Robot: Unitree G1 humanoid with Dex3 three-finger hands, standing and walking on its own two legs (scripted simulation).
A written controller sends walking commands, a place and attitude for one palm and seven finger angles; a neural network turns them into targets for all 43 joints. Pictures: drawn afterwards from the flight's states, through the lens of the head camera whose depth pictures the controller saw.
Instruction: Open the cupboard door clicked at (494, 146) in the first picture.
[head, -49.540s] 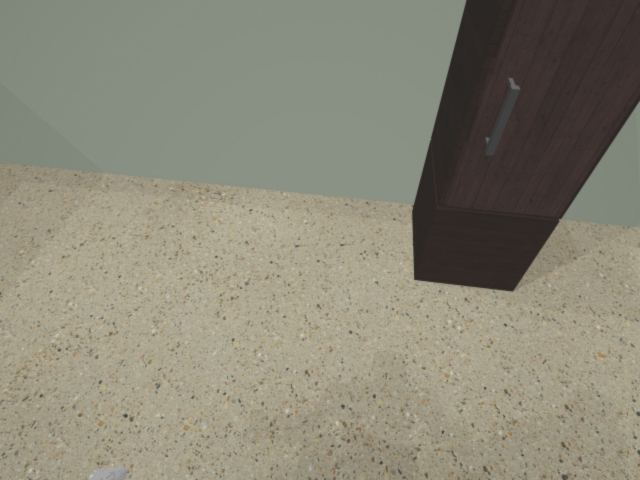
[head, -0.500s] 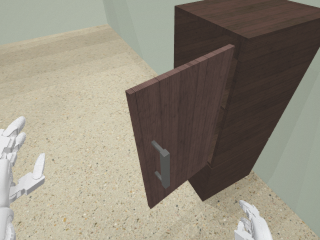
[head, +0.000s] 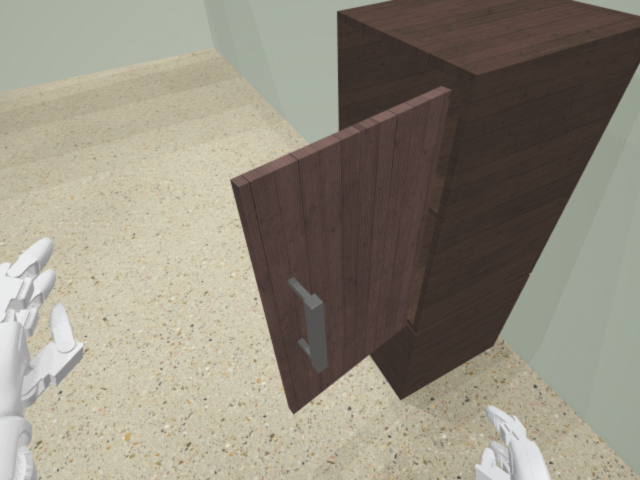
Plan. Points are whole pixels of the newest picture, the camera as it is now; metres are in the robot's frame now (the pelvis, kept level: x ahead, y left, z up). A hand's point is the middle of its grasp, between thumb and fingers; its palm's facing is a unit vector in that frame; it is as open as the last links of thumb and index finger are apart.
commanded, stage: step back with the hand held close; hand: left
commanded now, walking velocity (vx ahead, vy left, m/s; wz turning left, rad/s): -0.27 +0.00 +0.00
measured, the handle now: (308, 327) +0.34 +0.07 -0.02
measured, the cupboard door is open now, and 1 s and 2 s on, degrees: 100 100 100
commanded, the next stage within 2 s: stop stepping back and stand still in 1.06 s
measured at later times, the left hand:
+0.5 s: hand (22, 389) +0.15 +0.29 +0.15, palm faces +0.34 -0.79 -0.51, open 7.4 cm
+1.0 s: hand out of the picture +0.04 +0.33 +0.17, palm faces +0.47 -0.75 -0.45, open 7.4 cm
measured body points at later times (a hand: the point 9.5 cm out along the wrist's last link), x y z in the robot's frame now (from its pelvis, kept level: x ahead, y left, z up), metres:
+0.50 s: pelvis -0.06 +0.03 +0.00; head -0.04 +0.04 +0.45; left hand +0.12 +0.33 +0.18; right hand +0.10 -0.22 -0.08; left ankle +0.01 +0.14 -0.74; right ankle -0.06 -0.10 -0.74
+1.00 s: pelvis -0.16 +0.05 -0.01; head -0.14 +0.07 +0.44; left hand +0.01 +0.37 +0.19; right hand +0.03 -0.18 -0.09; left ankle +0.00 +0.14 -0.74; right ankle -0.19 -0.08 -0.70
